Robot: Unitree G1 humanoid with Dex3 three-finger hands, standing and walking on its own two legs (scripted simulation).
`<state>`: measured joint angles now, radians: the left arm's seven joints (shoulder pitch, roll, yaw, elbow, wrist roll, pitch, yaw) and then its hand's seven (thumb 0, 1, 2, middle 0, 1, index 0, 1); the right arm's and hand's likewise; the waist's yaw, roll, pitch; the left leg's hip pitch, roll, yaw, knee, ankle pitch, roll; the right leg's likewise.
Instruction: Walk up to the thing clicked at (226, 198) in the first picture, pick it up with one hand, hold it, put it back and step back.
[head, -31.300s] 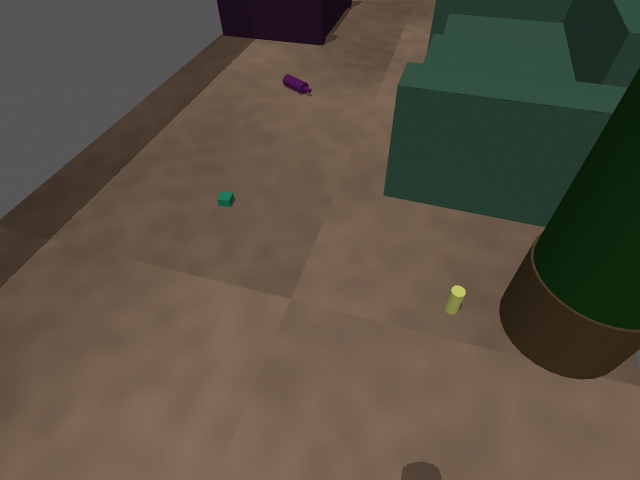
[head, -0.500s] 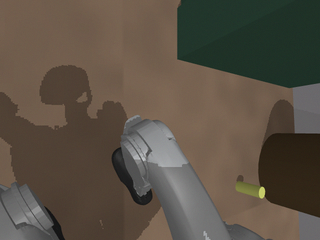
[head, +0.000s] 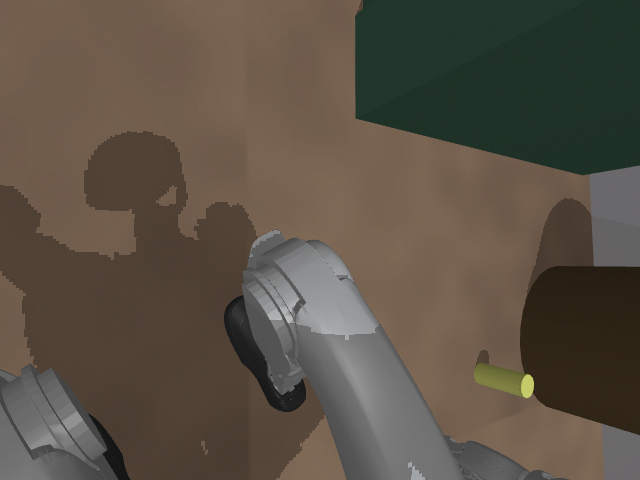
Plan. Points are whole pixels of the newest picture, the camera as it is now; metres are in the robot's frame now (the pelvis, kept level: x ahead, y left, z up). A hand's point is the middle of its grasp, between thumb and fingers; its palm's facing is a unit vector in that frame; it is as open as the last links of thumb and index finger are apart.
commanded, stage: close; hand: left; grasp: from above
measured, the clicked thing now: out of the picture +0.46 +0.33 -0.30
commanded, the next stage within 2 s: settle in 1.34 s
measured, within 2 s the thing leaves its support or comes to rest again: leaves its support in 1.80 s
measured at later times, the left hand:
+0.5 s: hand out of the picture +0.45 +0.32 -0.27, palm faces +0.01 -0.47 -0.88, open 10.1 cm
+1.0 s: hand out of the picture +0.45 +0.31 -0.27, palm faces +0.05 -0.49 -0.87, open 9.2 cm
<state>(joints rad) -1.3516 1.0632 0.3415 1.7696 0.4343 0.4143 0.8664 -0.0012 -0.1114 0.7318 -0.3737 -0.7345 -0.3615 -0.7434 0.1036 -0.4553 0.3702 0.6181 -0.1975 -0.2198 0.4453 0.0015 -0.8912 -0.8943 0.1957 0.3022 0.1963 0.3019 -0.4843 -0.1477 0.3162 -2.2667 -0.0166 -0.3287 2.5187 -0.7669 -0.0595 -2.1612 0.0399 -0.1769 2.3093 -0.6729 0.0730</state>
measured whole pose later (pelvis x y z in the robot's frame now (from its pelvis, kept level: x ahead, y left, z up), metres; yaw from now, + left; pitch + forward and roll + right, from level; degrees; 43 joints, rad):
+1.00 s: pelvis +0.00 +0.00 -0.01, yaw +1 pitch +28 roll -16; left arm -1.32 1.03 0.37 1.77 0.41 0.41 0.87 0.01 0.20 0.46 -0.65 -0.51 -0.65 -0.50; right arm 0.08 -0.45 0.36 0.63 -0.21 -0.20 0.46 0.00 -0.89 -0.89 0.20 0.30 0.20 0.30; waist -0.48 -0.13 0.32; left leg -2.27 -0.02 -0.32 2.54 -0.78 -0.05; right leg -2.15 0.03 -0.17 2.34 -0.69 0.07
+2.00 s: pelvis +0.00 +0.00 +0.01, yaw +1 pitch +31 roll -15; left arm -1.37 1.00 0.38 1.67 0.47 0.49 0.82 0.00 0.25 0.33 -0.77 -0.35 -0.80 -0.37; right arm 0.11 -0.43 0.29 0.66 -0.16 -0.19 0.47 0.00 -0.91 -0.90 0.20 0.30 0.20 0.30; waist -0.43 -0.08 0.25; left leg -2.27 -0.01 -0.29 2.48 -0.76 -0.05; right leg -2.17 0.02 -0.16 2.29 -0.67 0.07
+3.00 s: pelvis +0.00 -0.01 +0.08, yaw +8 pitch +36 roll -5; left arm -1.08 0.54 0.29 1.38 0.50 0.68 0.57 0.01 0.20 0.38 -0.75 -0.44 -0.80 -0.44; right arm 0.15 -0.33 -0.02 0.90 -0.03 -0.16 0.32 0.01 -0.91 -0.90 0.20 0.30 0.20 0.30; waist -0.20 0.09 -0.18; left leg -2.10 0.04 -0.11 2.18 -0.72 -0.04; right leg -2.09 0.01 -0.02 2.11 -0.66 0.03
